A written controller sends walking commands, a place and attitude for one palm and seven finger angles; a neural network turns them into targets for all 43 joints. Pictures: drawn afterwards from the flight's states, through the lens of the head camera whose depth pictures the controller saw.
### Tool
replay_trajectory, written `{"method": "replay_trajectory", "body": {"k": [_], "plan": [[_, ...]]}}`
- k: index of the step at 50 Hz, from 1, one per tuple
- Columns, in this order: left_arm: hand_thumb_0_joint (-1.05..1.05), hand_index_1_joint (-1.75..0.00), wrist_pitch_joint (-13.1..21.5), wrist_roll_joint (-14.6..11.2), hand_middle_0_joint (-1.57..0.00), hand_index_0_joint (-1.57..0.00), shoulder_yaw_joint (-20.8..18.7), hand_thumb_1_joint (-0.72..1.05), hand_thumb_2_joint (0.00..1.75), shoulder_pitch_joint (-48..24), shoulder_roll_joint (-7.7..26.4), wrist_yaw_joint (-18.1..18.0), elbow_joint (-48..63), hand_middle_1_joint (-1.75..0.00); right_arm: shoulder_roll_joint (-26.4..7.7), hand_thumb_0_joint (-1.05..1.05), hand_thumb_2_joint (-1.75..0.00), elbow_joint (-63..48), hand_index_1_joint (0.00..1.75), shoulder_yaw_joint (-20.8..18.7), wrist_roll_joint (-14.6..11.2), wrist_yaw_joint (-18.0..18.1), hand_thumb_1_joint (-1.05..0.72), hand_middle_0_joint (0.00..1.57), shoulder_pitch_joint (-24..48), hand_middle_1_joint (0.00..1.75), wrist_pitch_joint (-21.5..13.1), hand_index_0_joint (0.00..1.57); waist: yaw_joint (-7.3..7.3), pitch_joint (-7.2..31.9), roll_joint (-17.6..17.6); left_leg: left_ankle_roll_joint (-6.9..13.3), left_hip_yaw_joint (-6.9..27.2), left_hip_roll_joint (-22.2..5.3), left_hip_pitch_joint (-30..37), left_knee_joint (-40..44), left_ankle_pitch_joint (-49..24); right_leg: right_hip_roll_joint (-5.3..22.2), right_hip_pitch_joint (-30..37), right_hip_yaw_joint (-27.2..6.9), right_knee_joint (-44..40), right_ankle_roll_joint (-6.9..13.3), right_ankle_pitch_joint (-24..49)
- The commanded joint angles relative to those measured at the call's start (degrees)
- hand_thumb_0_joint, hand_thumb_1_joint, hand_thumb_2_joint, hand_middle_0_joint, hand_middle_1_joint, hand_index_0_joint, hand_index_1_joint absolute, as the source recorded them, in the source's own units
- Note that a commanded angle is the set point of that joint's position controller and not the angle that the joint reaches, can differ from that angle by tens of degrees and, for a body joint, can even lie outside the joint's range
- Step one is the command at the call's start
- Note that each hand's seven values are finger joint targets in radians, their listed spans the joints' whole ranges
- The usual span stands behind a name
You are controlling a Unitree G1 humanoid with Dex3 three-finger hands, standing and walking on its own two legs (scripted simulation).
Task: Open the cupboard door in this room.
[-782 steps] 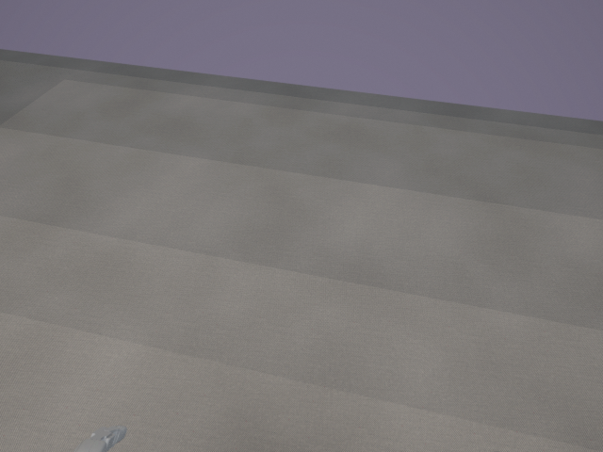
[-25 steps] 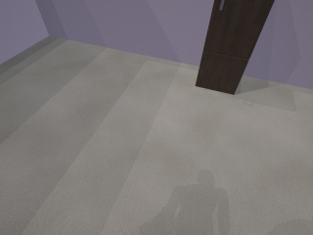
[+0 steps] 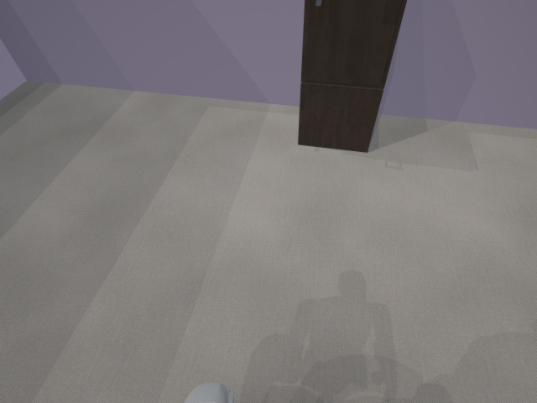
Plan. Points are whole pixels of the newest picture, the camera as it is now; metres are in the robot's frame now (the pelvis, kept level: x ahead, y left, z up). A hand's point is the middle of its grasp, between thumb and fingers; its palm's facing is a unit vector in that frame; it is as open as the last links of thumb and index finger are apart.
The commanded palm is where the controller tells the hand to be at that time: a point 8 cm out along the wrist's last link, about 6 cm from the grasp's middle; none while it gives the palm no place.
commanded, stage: stand and wait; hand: left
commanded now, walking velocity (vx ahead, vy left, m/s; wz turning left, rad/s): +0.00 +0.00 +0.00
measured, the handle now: out of the picture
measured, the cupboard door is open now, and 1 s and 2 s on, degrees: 0 0 0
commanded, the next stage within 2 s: turn or walk to find it in 0.18 s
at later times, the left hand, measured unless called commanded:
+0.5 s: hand out of the picture +0.12 +0.19 -0.19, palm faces +0.06 -0.99 -0.16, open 7.4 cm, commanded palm none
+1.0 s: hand (193, 398) +0.16 +0.16 -0.18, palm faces +0.06 -0.98 -0.18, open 7.4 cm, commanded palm none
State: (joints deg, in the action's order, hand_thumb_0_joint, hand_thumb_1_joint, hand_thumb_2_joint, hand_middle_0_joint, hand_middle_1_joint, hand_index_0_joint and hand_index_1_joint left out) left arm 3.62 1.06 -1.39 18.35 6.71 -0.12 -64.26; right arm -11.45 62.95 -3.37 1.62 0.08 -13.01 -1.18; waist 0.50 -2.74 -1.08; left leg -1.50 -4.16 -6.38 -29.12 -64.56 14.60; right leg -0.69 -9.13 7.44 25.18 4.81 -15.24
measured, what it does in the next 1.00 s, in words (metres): walks ahead: left foot, then right foot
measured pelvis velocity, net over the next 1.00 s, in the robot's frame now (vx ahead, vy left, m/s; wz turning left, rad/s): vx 0.17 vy -0.02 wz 0.04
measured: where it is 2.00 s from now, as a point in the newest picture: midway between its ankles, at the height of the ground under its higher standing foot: (279, 360)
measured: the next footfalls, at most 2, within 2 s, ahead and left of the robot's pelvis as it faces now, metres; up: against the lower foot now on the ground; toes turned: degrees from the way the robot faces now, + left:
left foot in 0.28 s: +0.21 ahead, +0.12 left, +0.00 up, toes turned +7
right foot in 0.56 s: +0.18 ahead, -0.13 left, +0.00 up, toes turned -2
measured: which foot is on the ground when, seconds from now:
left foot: up 0.00-0.26, down 0.28-1.00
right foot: down 0.00-0.34, up 0.36-0.54, down 0.56-1.00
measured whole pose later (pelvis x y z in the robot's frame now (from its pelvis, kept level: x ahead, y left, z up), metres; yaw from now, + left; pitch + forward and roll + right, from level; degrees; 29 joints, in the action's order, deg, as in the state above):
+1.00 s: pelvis +0.17 -0.02 +0.00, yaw +2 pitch -1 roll +0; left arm 1.0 0.6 0.3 15.9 8.9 -1.1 -65.5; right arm -9.1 66.9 -0.2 0.9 1.1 -15.7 -0.7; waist -0.2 -1.8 0.0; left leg -1.1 -3.5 -2.7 -10.2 -25.0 13.2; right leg 1.3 -5.7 4.6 23.7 0.1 -16.5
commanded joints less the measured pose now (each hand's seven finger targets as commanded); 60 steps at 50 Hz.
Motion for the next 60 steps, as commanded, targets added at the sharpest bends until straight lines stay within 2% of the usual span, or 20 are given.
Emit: {"method": "replay_trajectory", "body": {"k": [1, 5, 11, 13, 14, 15, 16, 17, 20, 26, 28, 30, 32, 37, 43, 48, 51, 55, 58, 60], "plan": [[0.00, -0.30, 1.47, -0.11, -0.20, -0.20, -0.04, 0.90, 0.90, 5.67, 6.65, -1.13, 0.16, -0.30, 0.02, 0.00, -0.90, -1.45, 0.30, 0.28, -0.58, -0.11, -0.90, 0.20, -3.86, 0.30, 0.90, 0.20, -1.60, -2.19, 5.22, -1.63, 1.81, -0.73, -3.00, 4.04, -3.46, 13.72, 0.62, -8.17, -11.29, -0.57, 35.74], [0.00, -0.30, 1.11, -0.19, -0.20, -0.20, 0.69, 0.90, 0.90, 7.92, 5.63, -1.79, -1.17, -0.30, 0.45, 0.00, -0.90, -2.75, 0.30, 1.14, -1.00, 0.23, -0.90, 0.20, 1.19, 0.30, 0.99, 0.20, -0.59, -1.06, 6.75, -1.72, 0.76, 0.98, -2.26, 12.09, -4.92, 12.31, 5.16, -6.47, -8.67, -2.05, 47.98], [0.00, -0.30, -0.12, 0.09, -0.20, -0.20, 0.61, 0.90, 0.90, 9.02, 5.83, -2.47, -2.65, -0.30, 0.85, 0.00, -0.90, -3.43, 0.30, 2.16, -1.00, 0.87, -0.90, 0.20, 6.19, 0.30, -0.21, 0.20, 1.05, -0.91, 8.01, -0.10, -1.97, 4.24, 5.43, 27.98, -3.06, 13.01, 9.29, -7.15, -3.28, 0.50, 53.54], [0.00, -0.30, -0.45, -0.16, -0.20, -0.20, 0.45, 0.90, 0.90, 8.37, 6.35, -2.74, -2.79, -0.30, -0.17, 0.00, -0.90, -1.86, 0.30, 1.98, -0.88, 1.30, -0.90, 0.20, 1.64, 0.30, -0.71, 0.20, -0.85, 1.40, 8.10, 0.88, -2.29, 5.40, 11.58, 33.94, -12.02, 11.78, 10.27, -5.01, 2.44, -1.49, 54.22], [0.00, -0.30, -0.65, -0.28, -0.20, -0.20, 0.35, 0.90, 0.90, 8.51, 6.34, -2.91, -2.48, -0.30, -1.76, 0.00, -0.90, -0.97, 0.30, 1.63, -0.71, 1.35, -0.90, 0.20, -2.13, 0.30, -1.11, 0.20, -2.23, 3.77, 5.30, 2.26, -0.12, 3.44, 18.45, 35.69, -27.32, 10.65, 7.38, -3.58, 7.98, -3.25, 48.91], [0.00, -0.30, -0.66, -0.66, -0.20, -0.20, 0.70, 0.90, 0.90, 10.00, 4.91, -3.13, -2.07, -0.30, -4.41, 0.00, -0.90, 0.06, 0.30, 1.05, -0.43, 1.65, -0.90, 0.20, -6.23, 0.30, -1.48, 0.20, -3.06, 8.46, -0.18, 6.49, 6.08, -3.74, 31.57, 32.77, -48.06, 8.21, -1.95, -2.21, 14.77, -5.38, 35.71], [0.00, -0.30, -0.63, -1.13, -0.20, -0.20, 1.25, 0.90, 0.90, 10.97, 3.24, -3.40, -1.70, -0.30, -6.16, 0.00, -0.90, 1.37, 0.30, 0.63, -0.65, 1.93, -0.90, 0.20, -10.78, 0.30, -1.40, 0.20, -3.80, 12.35, -7.03, 12.45, 13.69, -12.25, 40.02, 31.84, -66.04, 4.21, -9.09, -1.64, 22.50, -6.62, 5.14], [0.00, -0.30, -0.97, -1.21, -0.20, -0.20, 1.42, 0.90, 0.90, 10.95, 3.16, -3.24, -1.21, -0.30, -6.03, 0.00, -0.90, 2.10, 0.30, 1.32, -1.38, 2.60, -0.90, 0.20, -10.29, 0.30, -1.00, 0.20, -2.67, 12.77, -13.08, 16.76, 18.35, -15.93, 37.61, 36.53, -71.99, 3.17, -10.57, -4.71, 28.85, -7.26, -21.31], [0.00, -0.30, -2.41, -0.49, -0.20, -0.20, 0.58, 0.90, 0.90, 4.02, 3.14, -2.64, -0.06, -0.30, -3.17, 0.00, -0.90, -0.25, 0.30, 1.15, -0.91, 2.74, -0.90, 0.20, -1.39, 0.30, -0.68, 0.20, -0.61, 3.35, -6.00, 14.16, 14.84, -11.70, 22.11, 43.85, -40.57, 6.27, -8.92, -7.13, 22.79, -7.00, -19.43], [0.00, -0.30, -3.36, 0.44, -0.20, -0.20, 0.57, 0.90, 0.90, 6.45, 4.03, -1.76, -1.26, -0.30, -5.69, 0.00, -0.90, -2.14, 0.30, 0.21, -1.22, 1.75, -0.90, 0.20, 4.27, 0.30, -0.40, 0.20, 2.34, 5.03, -1.92, 8.15, 9.81, -4.25, 12.02, 46.53, -2.69, 5.29, 2.80, -3.49, 3.63, -6.93, 1.49], [0.00, -0.30, -2.98, 0.47, -0.20, -0.20, 0.55, 0.90, 0.90, 3.76, 6.75, -1.72, -0.48, -0.30, -4.62, 0.00, -0.90, -1.86, 0.30, 0.45, -1.39, 1.29, -0.90, 0.20, 3.76, 0.30, -0.10, 0.20, 1.58, 2.19, -0.08, 4.82, 8.49, -1.29, 11.55, 46.55, 4.52, 7.02, 1.59, -6.31, -3.07, -6.46, 1.44], [0.00, -0.30, -2.91, 0.36, -0.20, -0.20, 0.66, 0.90, 0.90, 0.46, 9.15, -1.58, 0.62, -0.30, -4.26, 0.00, -0.90, -1.35, 0.30, 0.70, -1.21, 0.84, -0.90, 0.20, 2.32, 0.30, 0.12, 0.20, 0.34, -1.72, -1.45, 3.26, 8.29, 0.04, 11.89, 47.94, 6.43, 8.54, -2.37, -7.86, -4.98, -5.66, -0.62], [0.00, -0.30, -2.64, 0.16, -0.20, -0.20, 0.70, 0.90, 0.90, -1.66, 9.91, -1.41, 0.69, -0.30, -5.03, 0.00, -0.90, -0.77, 0.30, 0.83, -1.15, 0.92, -0.90, 0.20, 1.59, 0.30, 0.27, 0.20, 0.04, -5.24, 2.69, 2.74, 7.37, 0.22, 13.44, 46.95, 2.42, 8.22, -5.13, -8.37, -6.18, -5.23, 0.00], [0.00, -0.30, -1.92, -0.50, -0.20, -0.20, 0.87, 0.90, 0.90, -0.69, 10.20, -1.83, 0.76, -0.30, -4.29, 0.00, -0.90, 0.78, 0.30, 1.70, -1.24, 1.11, -0.90, 0.20, -2.90, 0.30, -0.71, 0.20, -0.26, 1.50, 2.93, 2.54, 5.46, -0.37, 19.79, 44.56, -13.45, 8.78, 0.49, -7.86, -5.80, -5.02, 11.98], [0.00, -0.30, -1.87, -0.65, -0.20, -0.20, 0.77, 0.90, 0.90, 0.09, 10.38, -2.07, 0.79, -0.30, -4.34, 0.00, -0.90, 1.28, 0.30, 1.95, -1.39, 1.32, -0.90, 0.20, -3.57, 0.30, -0.60, 0.20, -0.13, 2.23, 2.28, 2.13, 4.83, -0.52, 21.26, 43.77, -15.36, 8.83, 2.25, -7.33, -6.25, -4.67, 15.02], [0.00, -0.30, -2.30, -0.54, -0.20, -0.20, 0.47, 0.90, 0.90, 2.55, 9.15, -1.52, -0.59, -0.30, -2.64, 0.00, -0.90, 1.98, 0.30, 1.91, -0.87, 1.05, -0.90, 0.20, -5.10, 0.30, 0.01, 0.20, 0.05, -0.19, 3.27, 1.58, 2.02, 0.97, 19.00, 40.93, 0.23, 8.96, 0.30, -9.45, -9.01, -3.36, -3.69], [0.00, -0.30, -2.66, -0.27, -0.20, -0.20, -1.07, 0.90, 0.90, 5.08, 10.87, -1.07, -0.81, -0.30, -1.84, 0.00, -0.90, 0.31, 0.30, 1.52, -0.38, 0.69, -0.90, 0.20, -2.86, 0.30, 0.23, 0.20, 1.54, -6.41, 8.96, 0.91, -2.25, 3.20, 8.67, 32.51, 7.54, 12.87, 0.14, -16.70, -14.09, 0.32, -16.61], [0.00, -0.30, -1.59, 0.38, -0.20, -0.20, -2.07, 0.90, 0.90, 9.23, 10.77, -1.08, -1.39, -0.30, -2.33, 0.00, -0.90, -3.42, 0.30, 0.52, -0.29, -0.12, -0.90, 0.20, 1.96, 0.30, -0.34, 0.20, 2.86, -10.14, 8.37, 1.33, -2.07, 0.72, -2.61, 20.31, 13.00, 19.14, 3.25, -23.58, -15.77, 5.54, -12.59], [0.00, -0.30, -0.98, 0.57, -0.20, -0.20, -2.20, 0.90, 0.90, 7.71, 9.91, -1.12, -1.35, -0.30, -1.10, 0.00, -0.90, -3.97, 0.30, 0.47, -0.83, -0.19, -0.90, 0.20, 0.04, 0.30, -1.30, 0.20, 0.75, -6.41, 6.56, 1.61, -2.26, 0.37, 3.94, 27.82, 11.51, 17.74, 2.95, -18.34, -9.38, 4.95, 1.32], [0.00, -0.30, -1.15, -0.13, -0.20, -0.20, -2.05, 0.90, 0.90, 2.95, 8.78, -0.71, 0.33, -0.30, -2.20, 0.00, -0.90, -0.40, 0.30, 0.20, -0.83, 0.31, -0.90, 0.20, -11.17, 0.30, -2.29, 0.20, -4.87, -0.82, -0.09, 2.24, -1.52, 1.38, 25.84, 39.53, 3.50, 10.37, -9.64, -9.82, 2.97, 0.50, 2.26]]}}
